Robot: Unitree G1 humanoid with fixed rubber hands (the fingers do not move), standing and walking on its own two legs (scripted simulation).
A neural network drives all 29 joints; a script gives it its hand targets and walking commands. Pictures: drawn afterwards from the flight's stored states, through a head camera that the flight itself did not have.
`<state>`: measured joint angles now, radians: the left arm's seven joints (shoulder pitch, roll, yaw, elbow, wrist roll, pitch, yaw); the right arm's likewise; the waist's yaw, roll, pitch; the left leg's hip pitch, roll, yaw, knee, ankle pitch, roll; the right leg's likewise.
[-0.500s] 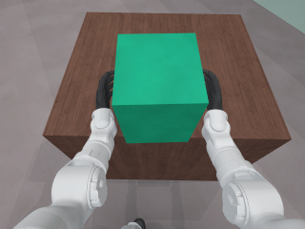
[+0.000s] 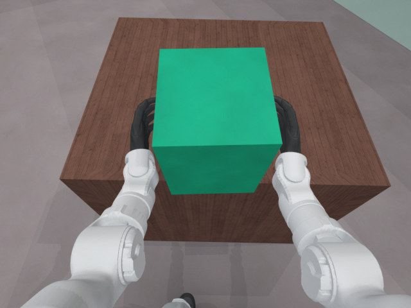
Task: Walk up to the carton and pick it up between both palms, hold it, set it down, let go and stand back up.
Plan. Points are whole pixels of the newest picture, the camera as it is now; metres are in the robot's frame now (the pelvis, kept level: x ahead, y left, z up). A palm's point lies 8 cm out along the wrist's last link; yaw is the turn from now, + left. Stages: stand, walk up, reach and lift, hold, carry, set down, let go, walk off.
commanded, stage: reach and lift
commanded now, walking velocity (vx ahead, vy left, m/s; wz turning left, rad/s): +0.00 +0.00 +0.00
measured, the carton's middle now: (212, 129) +0.46 +0.05 +0.03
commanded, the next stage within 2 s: none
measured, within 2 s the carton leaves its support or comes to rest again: neither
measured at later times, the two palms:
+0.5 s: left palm (136, 136) +0.39 +0.19 +0.08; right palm (296, 133) +0.40 -0.10 +0.10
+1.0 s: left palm (124, 99) +0.37 +0.17 +0.20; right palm (324, 116) +0.38 -0.12 +0.18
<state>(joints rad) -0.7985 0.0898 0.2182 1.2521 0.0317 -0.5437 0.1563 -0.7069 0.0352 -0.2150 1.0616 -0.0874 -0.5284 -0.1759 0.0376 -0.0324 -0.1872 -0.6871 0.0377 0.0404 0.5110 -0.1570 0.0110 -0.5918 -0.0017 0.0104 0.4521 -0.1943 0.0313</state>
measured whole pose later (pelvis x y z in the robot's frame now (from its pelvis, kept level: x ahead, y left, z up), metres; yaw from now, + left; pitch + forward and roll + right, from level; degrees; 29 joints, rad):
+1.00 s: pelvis -0.01 -0.01 +0.01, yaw +0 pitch +1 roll -2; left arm -0.79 0.03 0.18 0.74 0.22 0.40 0.15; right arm -0.70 -0.03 -0.11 0.85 0.06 0.13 -0.17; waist 0.04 -0.03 -0.19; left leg -0.29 0.04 0.04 0.44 -0.16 0.01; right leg -0.18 0.00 0.01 0.35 -0.18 0.03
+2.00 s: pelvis -0.01 -0.01 +0.01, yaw +1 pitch -1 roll -2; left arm -0.78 0.03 0.19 0.62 0.24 0.58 0.15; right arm -0.78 -0.05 -0.11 0.82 0.08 0.28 -0.15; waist 0.00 -0.03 -0.18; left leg -0.26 0.04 0.04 0.42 -0.16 0.01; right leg -0.15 0.00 0.01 0.34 -0.18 0.03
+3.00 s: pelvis -0.02 +0.00 +0.01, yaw +1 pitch -3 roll -2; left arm -0.79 0.03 0.24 0.52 0.27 0.69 0.11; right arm -0.85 -0.04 -0.11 0.79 0.10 0.37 -0.15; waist -0.01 -0.03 -0.18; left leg -0.23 0.04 0.04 0.42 -0.14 0.01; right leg -0.12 0.00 0.01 0.33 -0.15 0.03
